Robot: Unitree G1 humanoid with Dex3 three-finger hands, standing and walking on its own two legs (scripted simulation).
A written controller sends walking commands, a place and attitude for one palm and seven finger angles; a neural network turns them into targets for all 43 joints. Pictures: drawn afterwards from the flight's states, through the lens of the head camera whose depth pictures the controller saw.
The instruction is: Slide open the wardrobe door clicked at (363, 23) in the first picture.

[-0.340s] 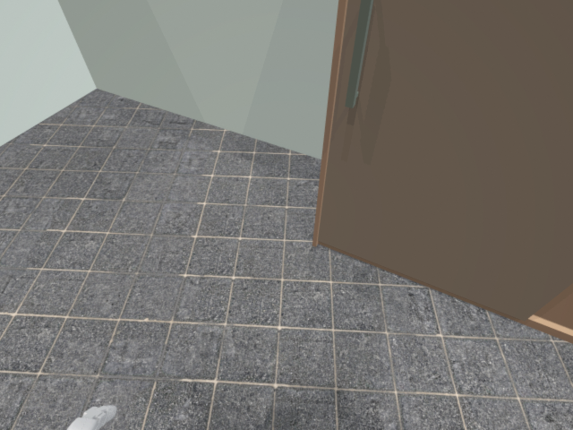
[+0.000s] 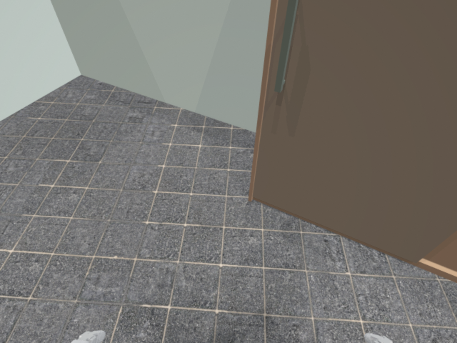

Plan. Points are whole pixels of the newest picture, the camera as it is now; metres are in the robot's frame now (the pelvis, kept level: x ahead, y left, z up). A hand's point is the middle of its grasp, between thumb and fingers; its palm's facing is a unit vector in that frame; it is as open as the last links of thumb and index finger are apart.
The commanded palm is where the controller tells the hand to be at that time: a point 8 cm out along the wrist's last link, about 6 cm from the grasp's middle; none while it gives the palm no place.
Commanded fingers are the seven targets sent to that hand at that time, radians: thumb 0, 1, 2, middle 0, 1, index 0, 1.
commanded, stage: stand and wait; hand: left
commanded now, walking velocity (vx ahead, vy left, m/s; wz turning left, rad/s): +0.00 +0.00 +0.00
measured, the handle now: (287, 46) +0.90 -0.12 +0.11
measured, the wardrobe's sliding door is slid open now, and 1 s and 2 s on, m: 0.00 0.00 0.00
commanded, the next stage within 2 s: look at it before walking up in 0.50 s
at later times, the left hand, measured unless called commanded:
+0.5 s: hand out of the picture +0.06 +0.24 -0.15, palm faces -0.02 -0.94 -0.35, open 7.4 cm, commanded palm none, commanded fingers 0.00 0.90 0.90 -0.20 -0.30 -0.20 -0.30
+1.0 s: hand out of the picture +0.06 +0.24 -0.15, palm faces -0.03 -0.94 -0.34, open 7.4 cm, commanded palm none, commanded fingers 0.00 0.90 0.90 -0.20 -0.30 -0.20 -0.30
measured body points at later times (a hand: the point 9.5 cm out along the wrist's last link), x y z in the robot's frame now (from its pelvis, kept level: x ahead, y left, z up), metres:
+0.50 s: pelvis -0.02 -0.01 +0.00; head -0.01 -0.01 +0.45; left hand +0.06 +0.29 -0.12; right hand +0.06 -0.31 -0.13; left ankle -0.02 +0.12 -0.74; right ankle -0.02 -0.12 -0.74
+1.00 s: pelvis -0.02 -0.01 +0.01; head -0.01 -0.01 +0.45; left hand +0.06 +0.28 -0.12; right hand +0.06 -0.31 -0.13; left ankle -0.02 +0.12 -0.74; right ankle -0.02 -0.12 -0.74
